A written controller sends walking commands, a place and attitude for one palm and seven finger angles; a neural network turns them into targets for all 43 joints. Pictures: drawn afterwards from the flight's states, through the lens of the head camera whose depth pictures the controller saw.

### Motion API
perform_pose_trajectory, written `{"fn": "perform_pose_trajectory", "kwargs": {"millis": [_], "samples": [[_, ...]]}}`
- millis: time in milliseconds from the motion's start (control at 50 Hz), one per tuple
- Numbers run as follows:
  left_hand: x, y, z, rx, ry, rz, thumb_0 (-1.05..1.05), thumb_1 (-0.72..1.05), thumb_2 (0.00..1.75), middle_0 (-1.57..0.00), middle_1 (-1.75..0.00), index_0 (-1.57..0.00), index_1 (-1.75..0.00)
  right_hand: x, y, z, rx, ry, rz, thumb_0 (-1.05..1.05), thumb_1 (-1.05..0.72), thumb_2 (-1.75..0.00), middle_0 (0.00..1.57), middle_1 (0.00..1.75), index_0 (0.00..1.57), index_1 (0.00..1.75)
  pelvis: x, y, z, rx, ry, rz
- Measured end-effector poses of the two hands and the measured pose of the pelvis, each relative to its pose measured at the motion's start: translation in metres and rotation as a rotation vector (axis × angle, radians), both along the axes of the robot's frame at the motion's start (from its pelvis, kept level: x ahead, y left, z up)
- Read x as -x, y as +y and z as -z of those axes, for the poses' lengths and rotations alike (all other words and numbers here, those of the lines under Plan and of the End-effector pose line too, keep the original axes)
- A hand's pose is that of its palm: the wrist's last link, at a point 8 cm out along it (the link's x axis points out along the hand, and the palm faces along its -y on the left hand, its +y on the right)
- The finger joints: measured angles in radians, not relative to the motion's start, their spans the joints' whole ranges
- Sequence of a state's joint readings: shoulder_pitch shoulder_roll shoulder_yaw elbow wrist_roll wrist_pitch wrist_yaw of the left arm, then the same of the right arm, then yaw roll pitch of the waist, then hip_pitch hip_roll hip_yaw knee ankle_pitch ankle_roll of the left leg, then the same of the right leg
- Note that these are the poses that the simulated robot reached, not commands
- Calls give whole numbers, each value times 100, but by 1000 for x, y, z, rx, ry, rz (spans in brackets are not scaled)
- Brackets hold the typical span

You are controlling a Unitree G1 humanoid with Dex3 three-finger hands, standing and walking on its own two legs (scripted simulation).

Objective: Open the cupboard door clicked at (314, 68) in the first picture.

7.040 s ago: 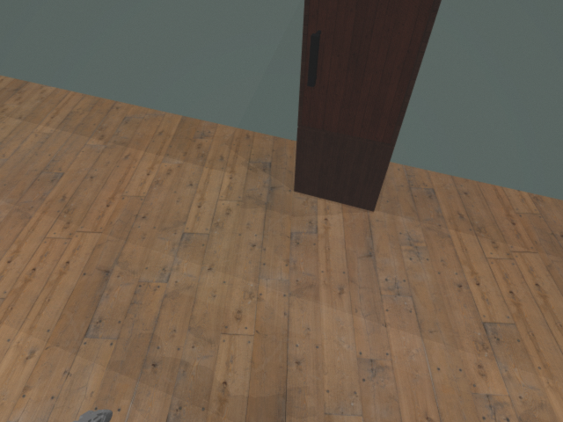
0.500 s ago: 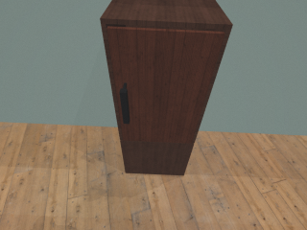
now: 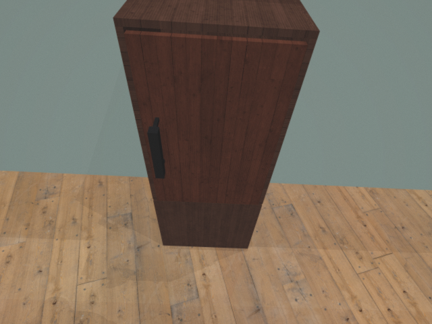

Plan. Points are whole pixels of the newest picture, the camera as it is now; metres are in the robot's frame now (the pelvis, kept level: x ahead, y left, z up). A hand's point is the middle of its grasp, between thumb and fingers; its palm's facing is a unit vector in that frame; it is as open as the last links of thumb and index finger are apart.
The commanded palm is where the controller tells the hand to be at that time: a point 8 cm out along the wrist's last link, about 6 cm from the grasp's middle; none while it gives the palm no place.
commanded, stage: come to a stop and stand still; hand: left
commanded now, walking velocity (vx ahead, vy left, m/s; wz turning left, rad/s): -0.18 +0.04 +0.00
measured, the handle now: (158, 148) +0.55 +0.19 -0.04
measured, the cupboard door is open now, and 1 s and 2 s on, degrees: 0 0 0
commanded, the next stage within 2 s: look again from close up in 0.82 s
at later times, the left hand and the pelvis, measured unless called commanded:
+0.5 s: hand out of the picture +0.02 +0.22 -0.16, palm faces +0.01 -0.96 -0.27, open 7.3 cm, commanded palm none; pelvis -0.04 +0.02 +0.00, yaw +0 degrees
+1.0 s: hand out of the picture -0.03 +0.17 -0.16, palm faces -0.03 -0.98 -0.19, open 7.3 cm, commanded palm none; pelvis -0.03 +0.00 +0.01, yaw -1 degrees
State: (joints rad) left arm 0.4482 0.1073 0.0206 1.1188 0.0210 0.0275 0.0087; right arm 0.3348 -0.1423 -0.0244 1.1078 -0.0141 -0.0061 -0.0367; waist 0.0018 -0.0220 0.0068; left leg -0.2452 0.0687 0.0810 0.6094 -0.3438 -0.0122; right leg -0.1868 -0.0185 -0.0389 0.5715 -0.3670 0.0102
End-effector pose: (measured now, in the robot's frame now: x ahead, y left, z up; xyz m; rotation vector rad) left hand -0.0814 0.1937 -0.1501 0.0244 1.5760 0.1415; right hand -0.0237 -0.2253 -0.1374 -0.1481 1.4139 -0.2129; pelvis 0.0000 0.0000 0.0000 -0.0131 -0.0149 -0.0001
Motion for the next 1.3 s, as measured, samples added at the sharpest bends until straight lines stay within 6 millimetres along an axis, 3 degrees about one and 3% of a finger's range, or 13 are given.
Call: {"fn": "perform_pose_trajectory", "kwargs": {"millis": [100, 180, 320, 440, 580, 800, 900, 1060, 1300], "samples": [[-36, -6, -4, -22, -70, 10, 0, 91, 90, -20, -30, -20, -30, -16, 7, 3, -26, -6, 10, 1, -91, -90, 20, 30, 20, 29, -8, -5, -3, -4, 4, -1], [-63, -1, -8, -59, -146, 30, 0, 92, 89, -20, -30, -20, -30, -24, 2, 2, -19, -8, 14, 2, -94, -90, 20, 30, 20, 30, -3, -6, -6, -11, 10, -3], [-76, 35, -9, -132, -211, 65, 1, 93, 89, -20, -30, -20, -30, -36, -5, 2, -1, -90, 1, 1, -93, -90, 20, 30, 20, 29, 15, 1, -1, -4, 4, 0], [-87, 63, -14, -164, -297, 116, 1, 92, 90, -20, -30, -20, -30, -43, 6, -3, -12, -210, -45, 1, -92, -90, 20, 29, 20, 29, 33, 15, 2, -2, -3, 3], [-84, 75, -28, -181, -337, 142, 0, 92, 90, -20, -30, -20, -30, -34, 16, -1, -42, -225, -71, 0, -93, -90, 20, 30, 20, 29, 45, 21, -2, -12, 3, 9], [-49, 55, -26, -143, -213, 140, 0, 91, 90, -20, -30, -20, -30, -2, 7, 3, -56, -121, -53, 0, -92, -90, 20, 30, 20, 29, 43, 13, -6, -26, 21, 20], [-43, 40, -21, -112, -169, 133, 0, 91, 90, -20, -30, -20, -30, 11, 3, 3, -56, -65, -37, 1, -91, -90, 20, 30, 20, 29, 37, 6, -7, -27, 22, 22], [-57, 22, -16, -91, -164, 128, 0, 92, 90, -20, -30, -20, -30, 12, 0, 3, -59, -21, -21, 1, -91, -90, 20, 30, 20, 29, 26, -4, -8, -27, 24, 23], [-88, 19, -16, -113, -201, 118, 0, 92, 90, -20, -30, -20, -30, -16, -10, 3, -54, -32, -27, 1, -92, -90, 20, 30, 20, 29, 6, -15, -7, -27, 26, 17]]}}
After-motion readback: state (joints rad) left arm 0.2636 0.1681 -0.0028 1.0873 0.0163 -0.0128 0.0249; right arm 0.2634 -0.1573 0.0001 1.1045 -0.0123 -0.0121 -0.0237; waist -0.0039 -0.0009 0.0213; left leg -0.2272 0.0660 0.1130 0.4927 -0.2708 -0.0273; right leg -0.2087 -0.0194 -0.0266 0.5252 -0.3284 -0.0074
